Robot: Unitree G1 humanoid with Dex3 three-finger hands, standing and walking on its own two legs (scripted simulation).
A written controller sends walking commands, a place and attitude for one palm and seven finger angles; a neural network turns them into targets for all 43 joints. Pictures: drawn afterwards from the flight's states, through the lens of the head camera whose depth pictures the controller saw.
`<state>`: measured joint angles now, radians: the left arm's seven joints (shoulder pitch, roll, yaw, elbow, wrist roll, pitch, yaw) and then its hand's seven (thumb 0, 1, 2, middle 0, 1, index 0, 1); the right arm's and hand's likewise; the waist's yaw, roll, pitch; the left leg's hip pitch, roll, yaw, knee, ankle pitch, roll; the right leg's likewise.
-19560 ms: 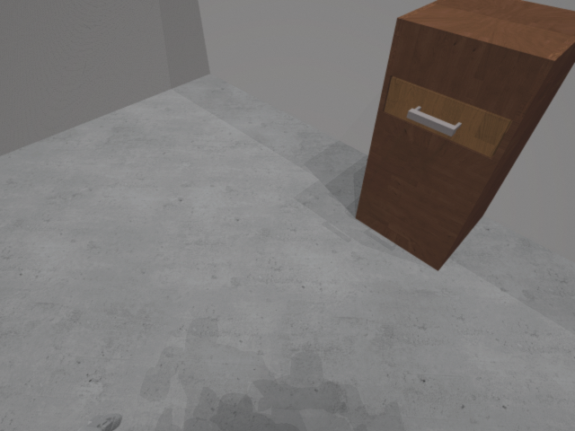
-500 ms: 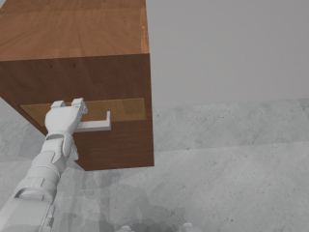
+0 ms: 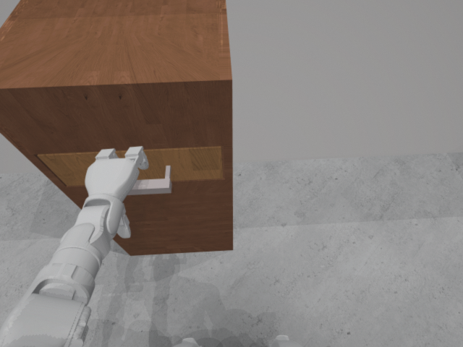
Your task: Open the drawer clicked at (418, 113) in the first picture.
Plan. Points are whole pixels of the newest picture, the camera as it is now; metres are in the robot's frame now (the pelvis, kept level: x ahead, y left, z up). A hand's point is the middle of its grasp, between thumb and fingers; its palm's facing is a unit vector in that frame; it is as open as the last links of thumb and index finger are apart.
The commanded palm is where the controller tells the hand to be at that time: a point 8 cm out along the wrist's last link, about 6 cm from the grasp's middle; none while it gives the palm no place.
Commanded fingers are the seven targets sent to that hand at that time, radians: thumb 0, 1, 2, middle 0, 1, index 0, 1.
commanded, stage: re-aim the fingers above the handle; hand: left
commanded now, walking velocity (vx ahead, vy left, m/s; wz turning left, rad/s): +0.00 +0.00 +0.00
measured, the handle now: (136, 179) +0.47 +0.22 -0.08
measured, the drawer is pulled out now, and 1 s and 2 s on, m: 0.00 0.00 0.00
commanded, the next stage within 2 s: lower the fingers behind the handle in 1.00 s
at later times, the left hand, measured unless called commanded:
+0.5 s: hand (129, 187) +0.41 +0.21 -0.02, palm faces -0.09 -0.07 -0.99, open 13.9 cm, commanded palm +0.39 +0.22 +0.04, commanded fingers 0.00 -0.50 0.30 -0.30 -1.20 -0.30 -1.20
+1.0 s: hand (135, 188) +0.41 +0.19 -0.02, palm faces -0.08 -0.08 -0.99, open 13.9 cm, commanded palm +0.40 +0.21 +0.04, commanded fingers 0.00 -0.50 0.30 -0.30 -1.20 -0.30 -1.20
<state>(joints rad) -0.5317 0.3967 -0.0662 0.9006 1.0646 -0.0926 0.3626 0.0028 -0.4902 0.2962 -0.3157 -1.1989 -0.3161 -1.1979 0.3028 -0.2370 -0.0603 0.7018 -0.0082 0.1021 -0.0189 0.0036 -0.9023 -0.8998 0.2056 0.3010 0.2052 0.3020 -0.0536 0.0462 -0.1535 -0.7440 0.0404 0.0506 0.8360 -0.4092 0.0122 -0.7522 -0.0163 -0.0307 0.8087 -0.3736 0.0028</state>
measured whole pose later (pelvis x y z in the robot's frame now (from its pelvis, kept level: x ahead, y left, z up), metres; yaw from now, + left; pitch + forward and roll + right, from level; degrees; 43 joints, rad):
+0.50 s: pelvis +0.00 +0.00 +0.00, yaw +1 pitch +18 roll -1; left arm -0.55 0.39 -0.10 0.87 1.08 -0.11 0.38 0.00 -0.49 0.30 -0.32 -1.20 -0.32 -1.20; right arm 0.31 -0.24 -0.07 0.71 -0.01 0.10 -0.02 0.00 -0.90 -0.90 0.21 0.30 0.21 0.30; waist -0.05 0.04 -0.15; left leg -0.74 0.04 0.04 0.84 -0.41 0.01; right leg -0.74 -0.02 -0.04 0.81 -0.38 0.00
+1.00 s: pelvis +0.00 +0.00 +0.00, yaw +1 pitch +18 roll -1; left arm -0.55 0.38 -0.10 0.87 1.09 -0.13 0.38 0.00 -0.49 0.30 -0.32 -1.20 -0.32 -1.20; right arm 0.29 -0.25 -0.07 0.71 -0.01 0.09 -0.02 0.00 -0.90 -0.90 0.21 0.30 0.21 0.30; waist -0.06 0.04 -0.15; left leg -0.75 0.04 0.03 0.85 -0.41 0.01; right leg -0.75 -0.02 -0.05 0.82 -0.38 0.00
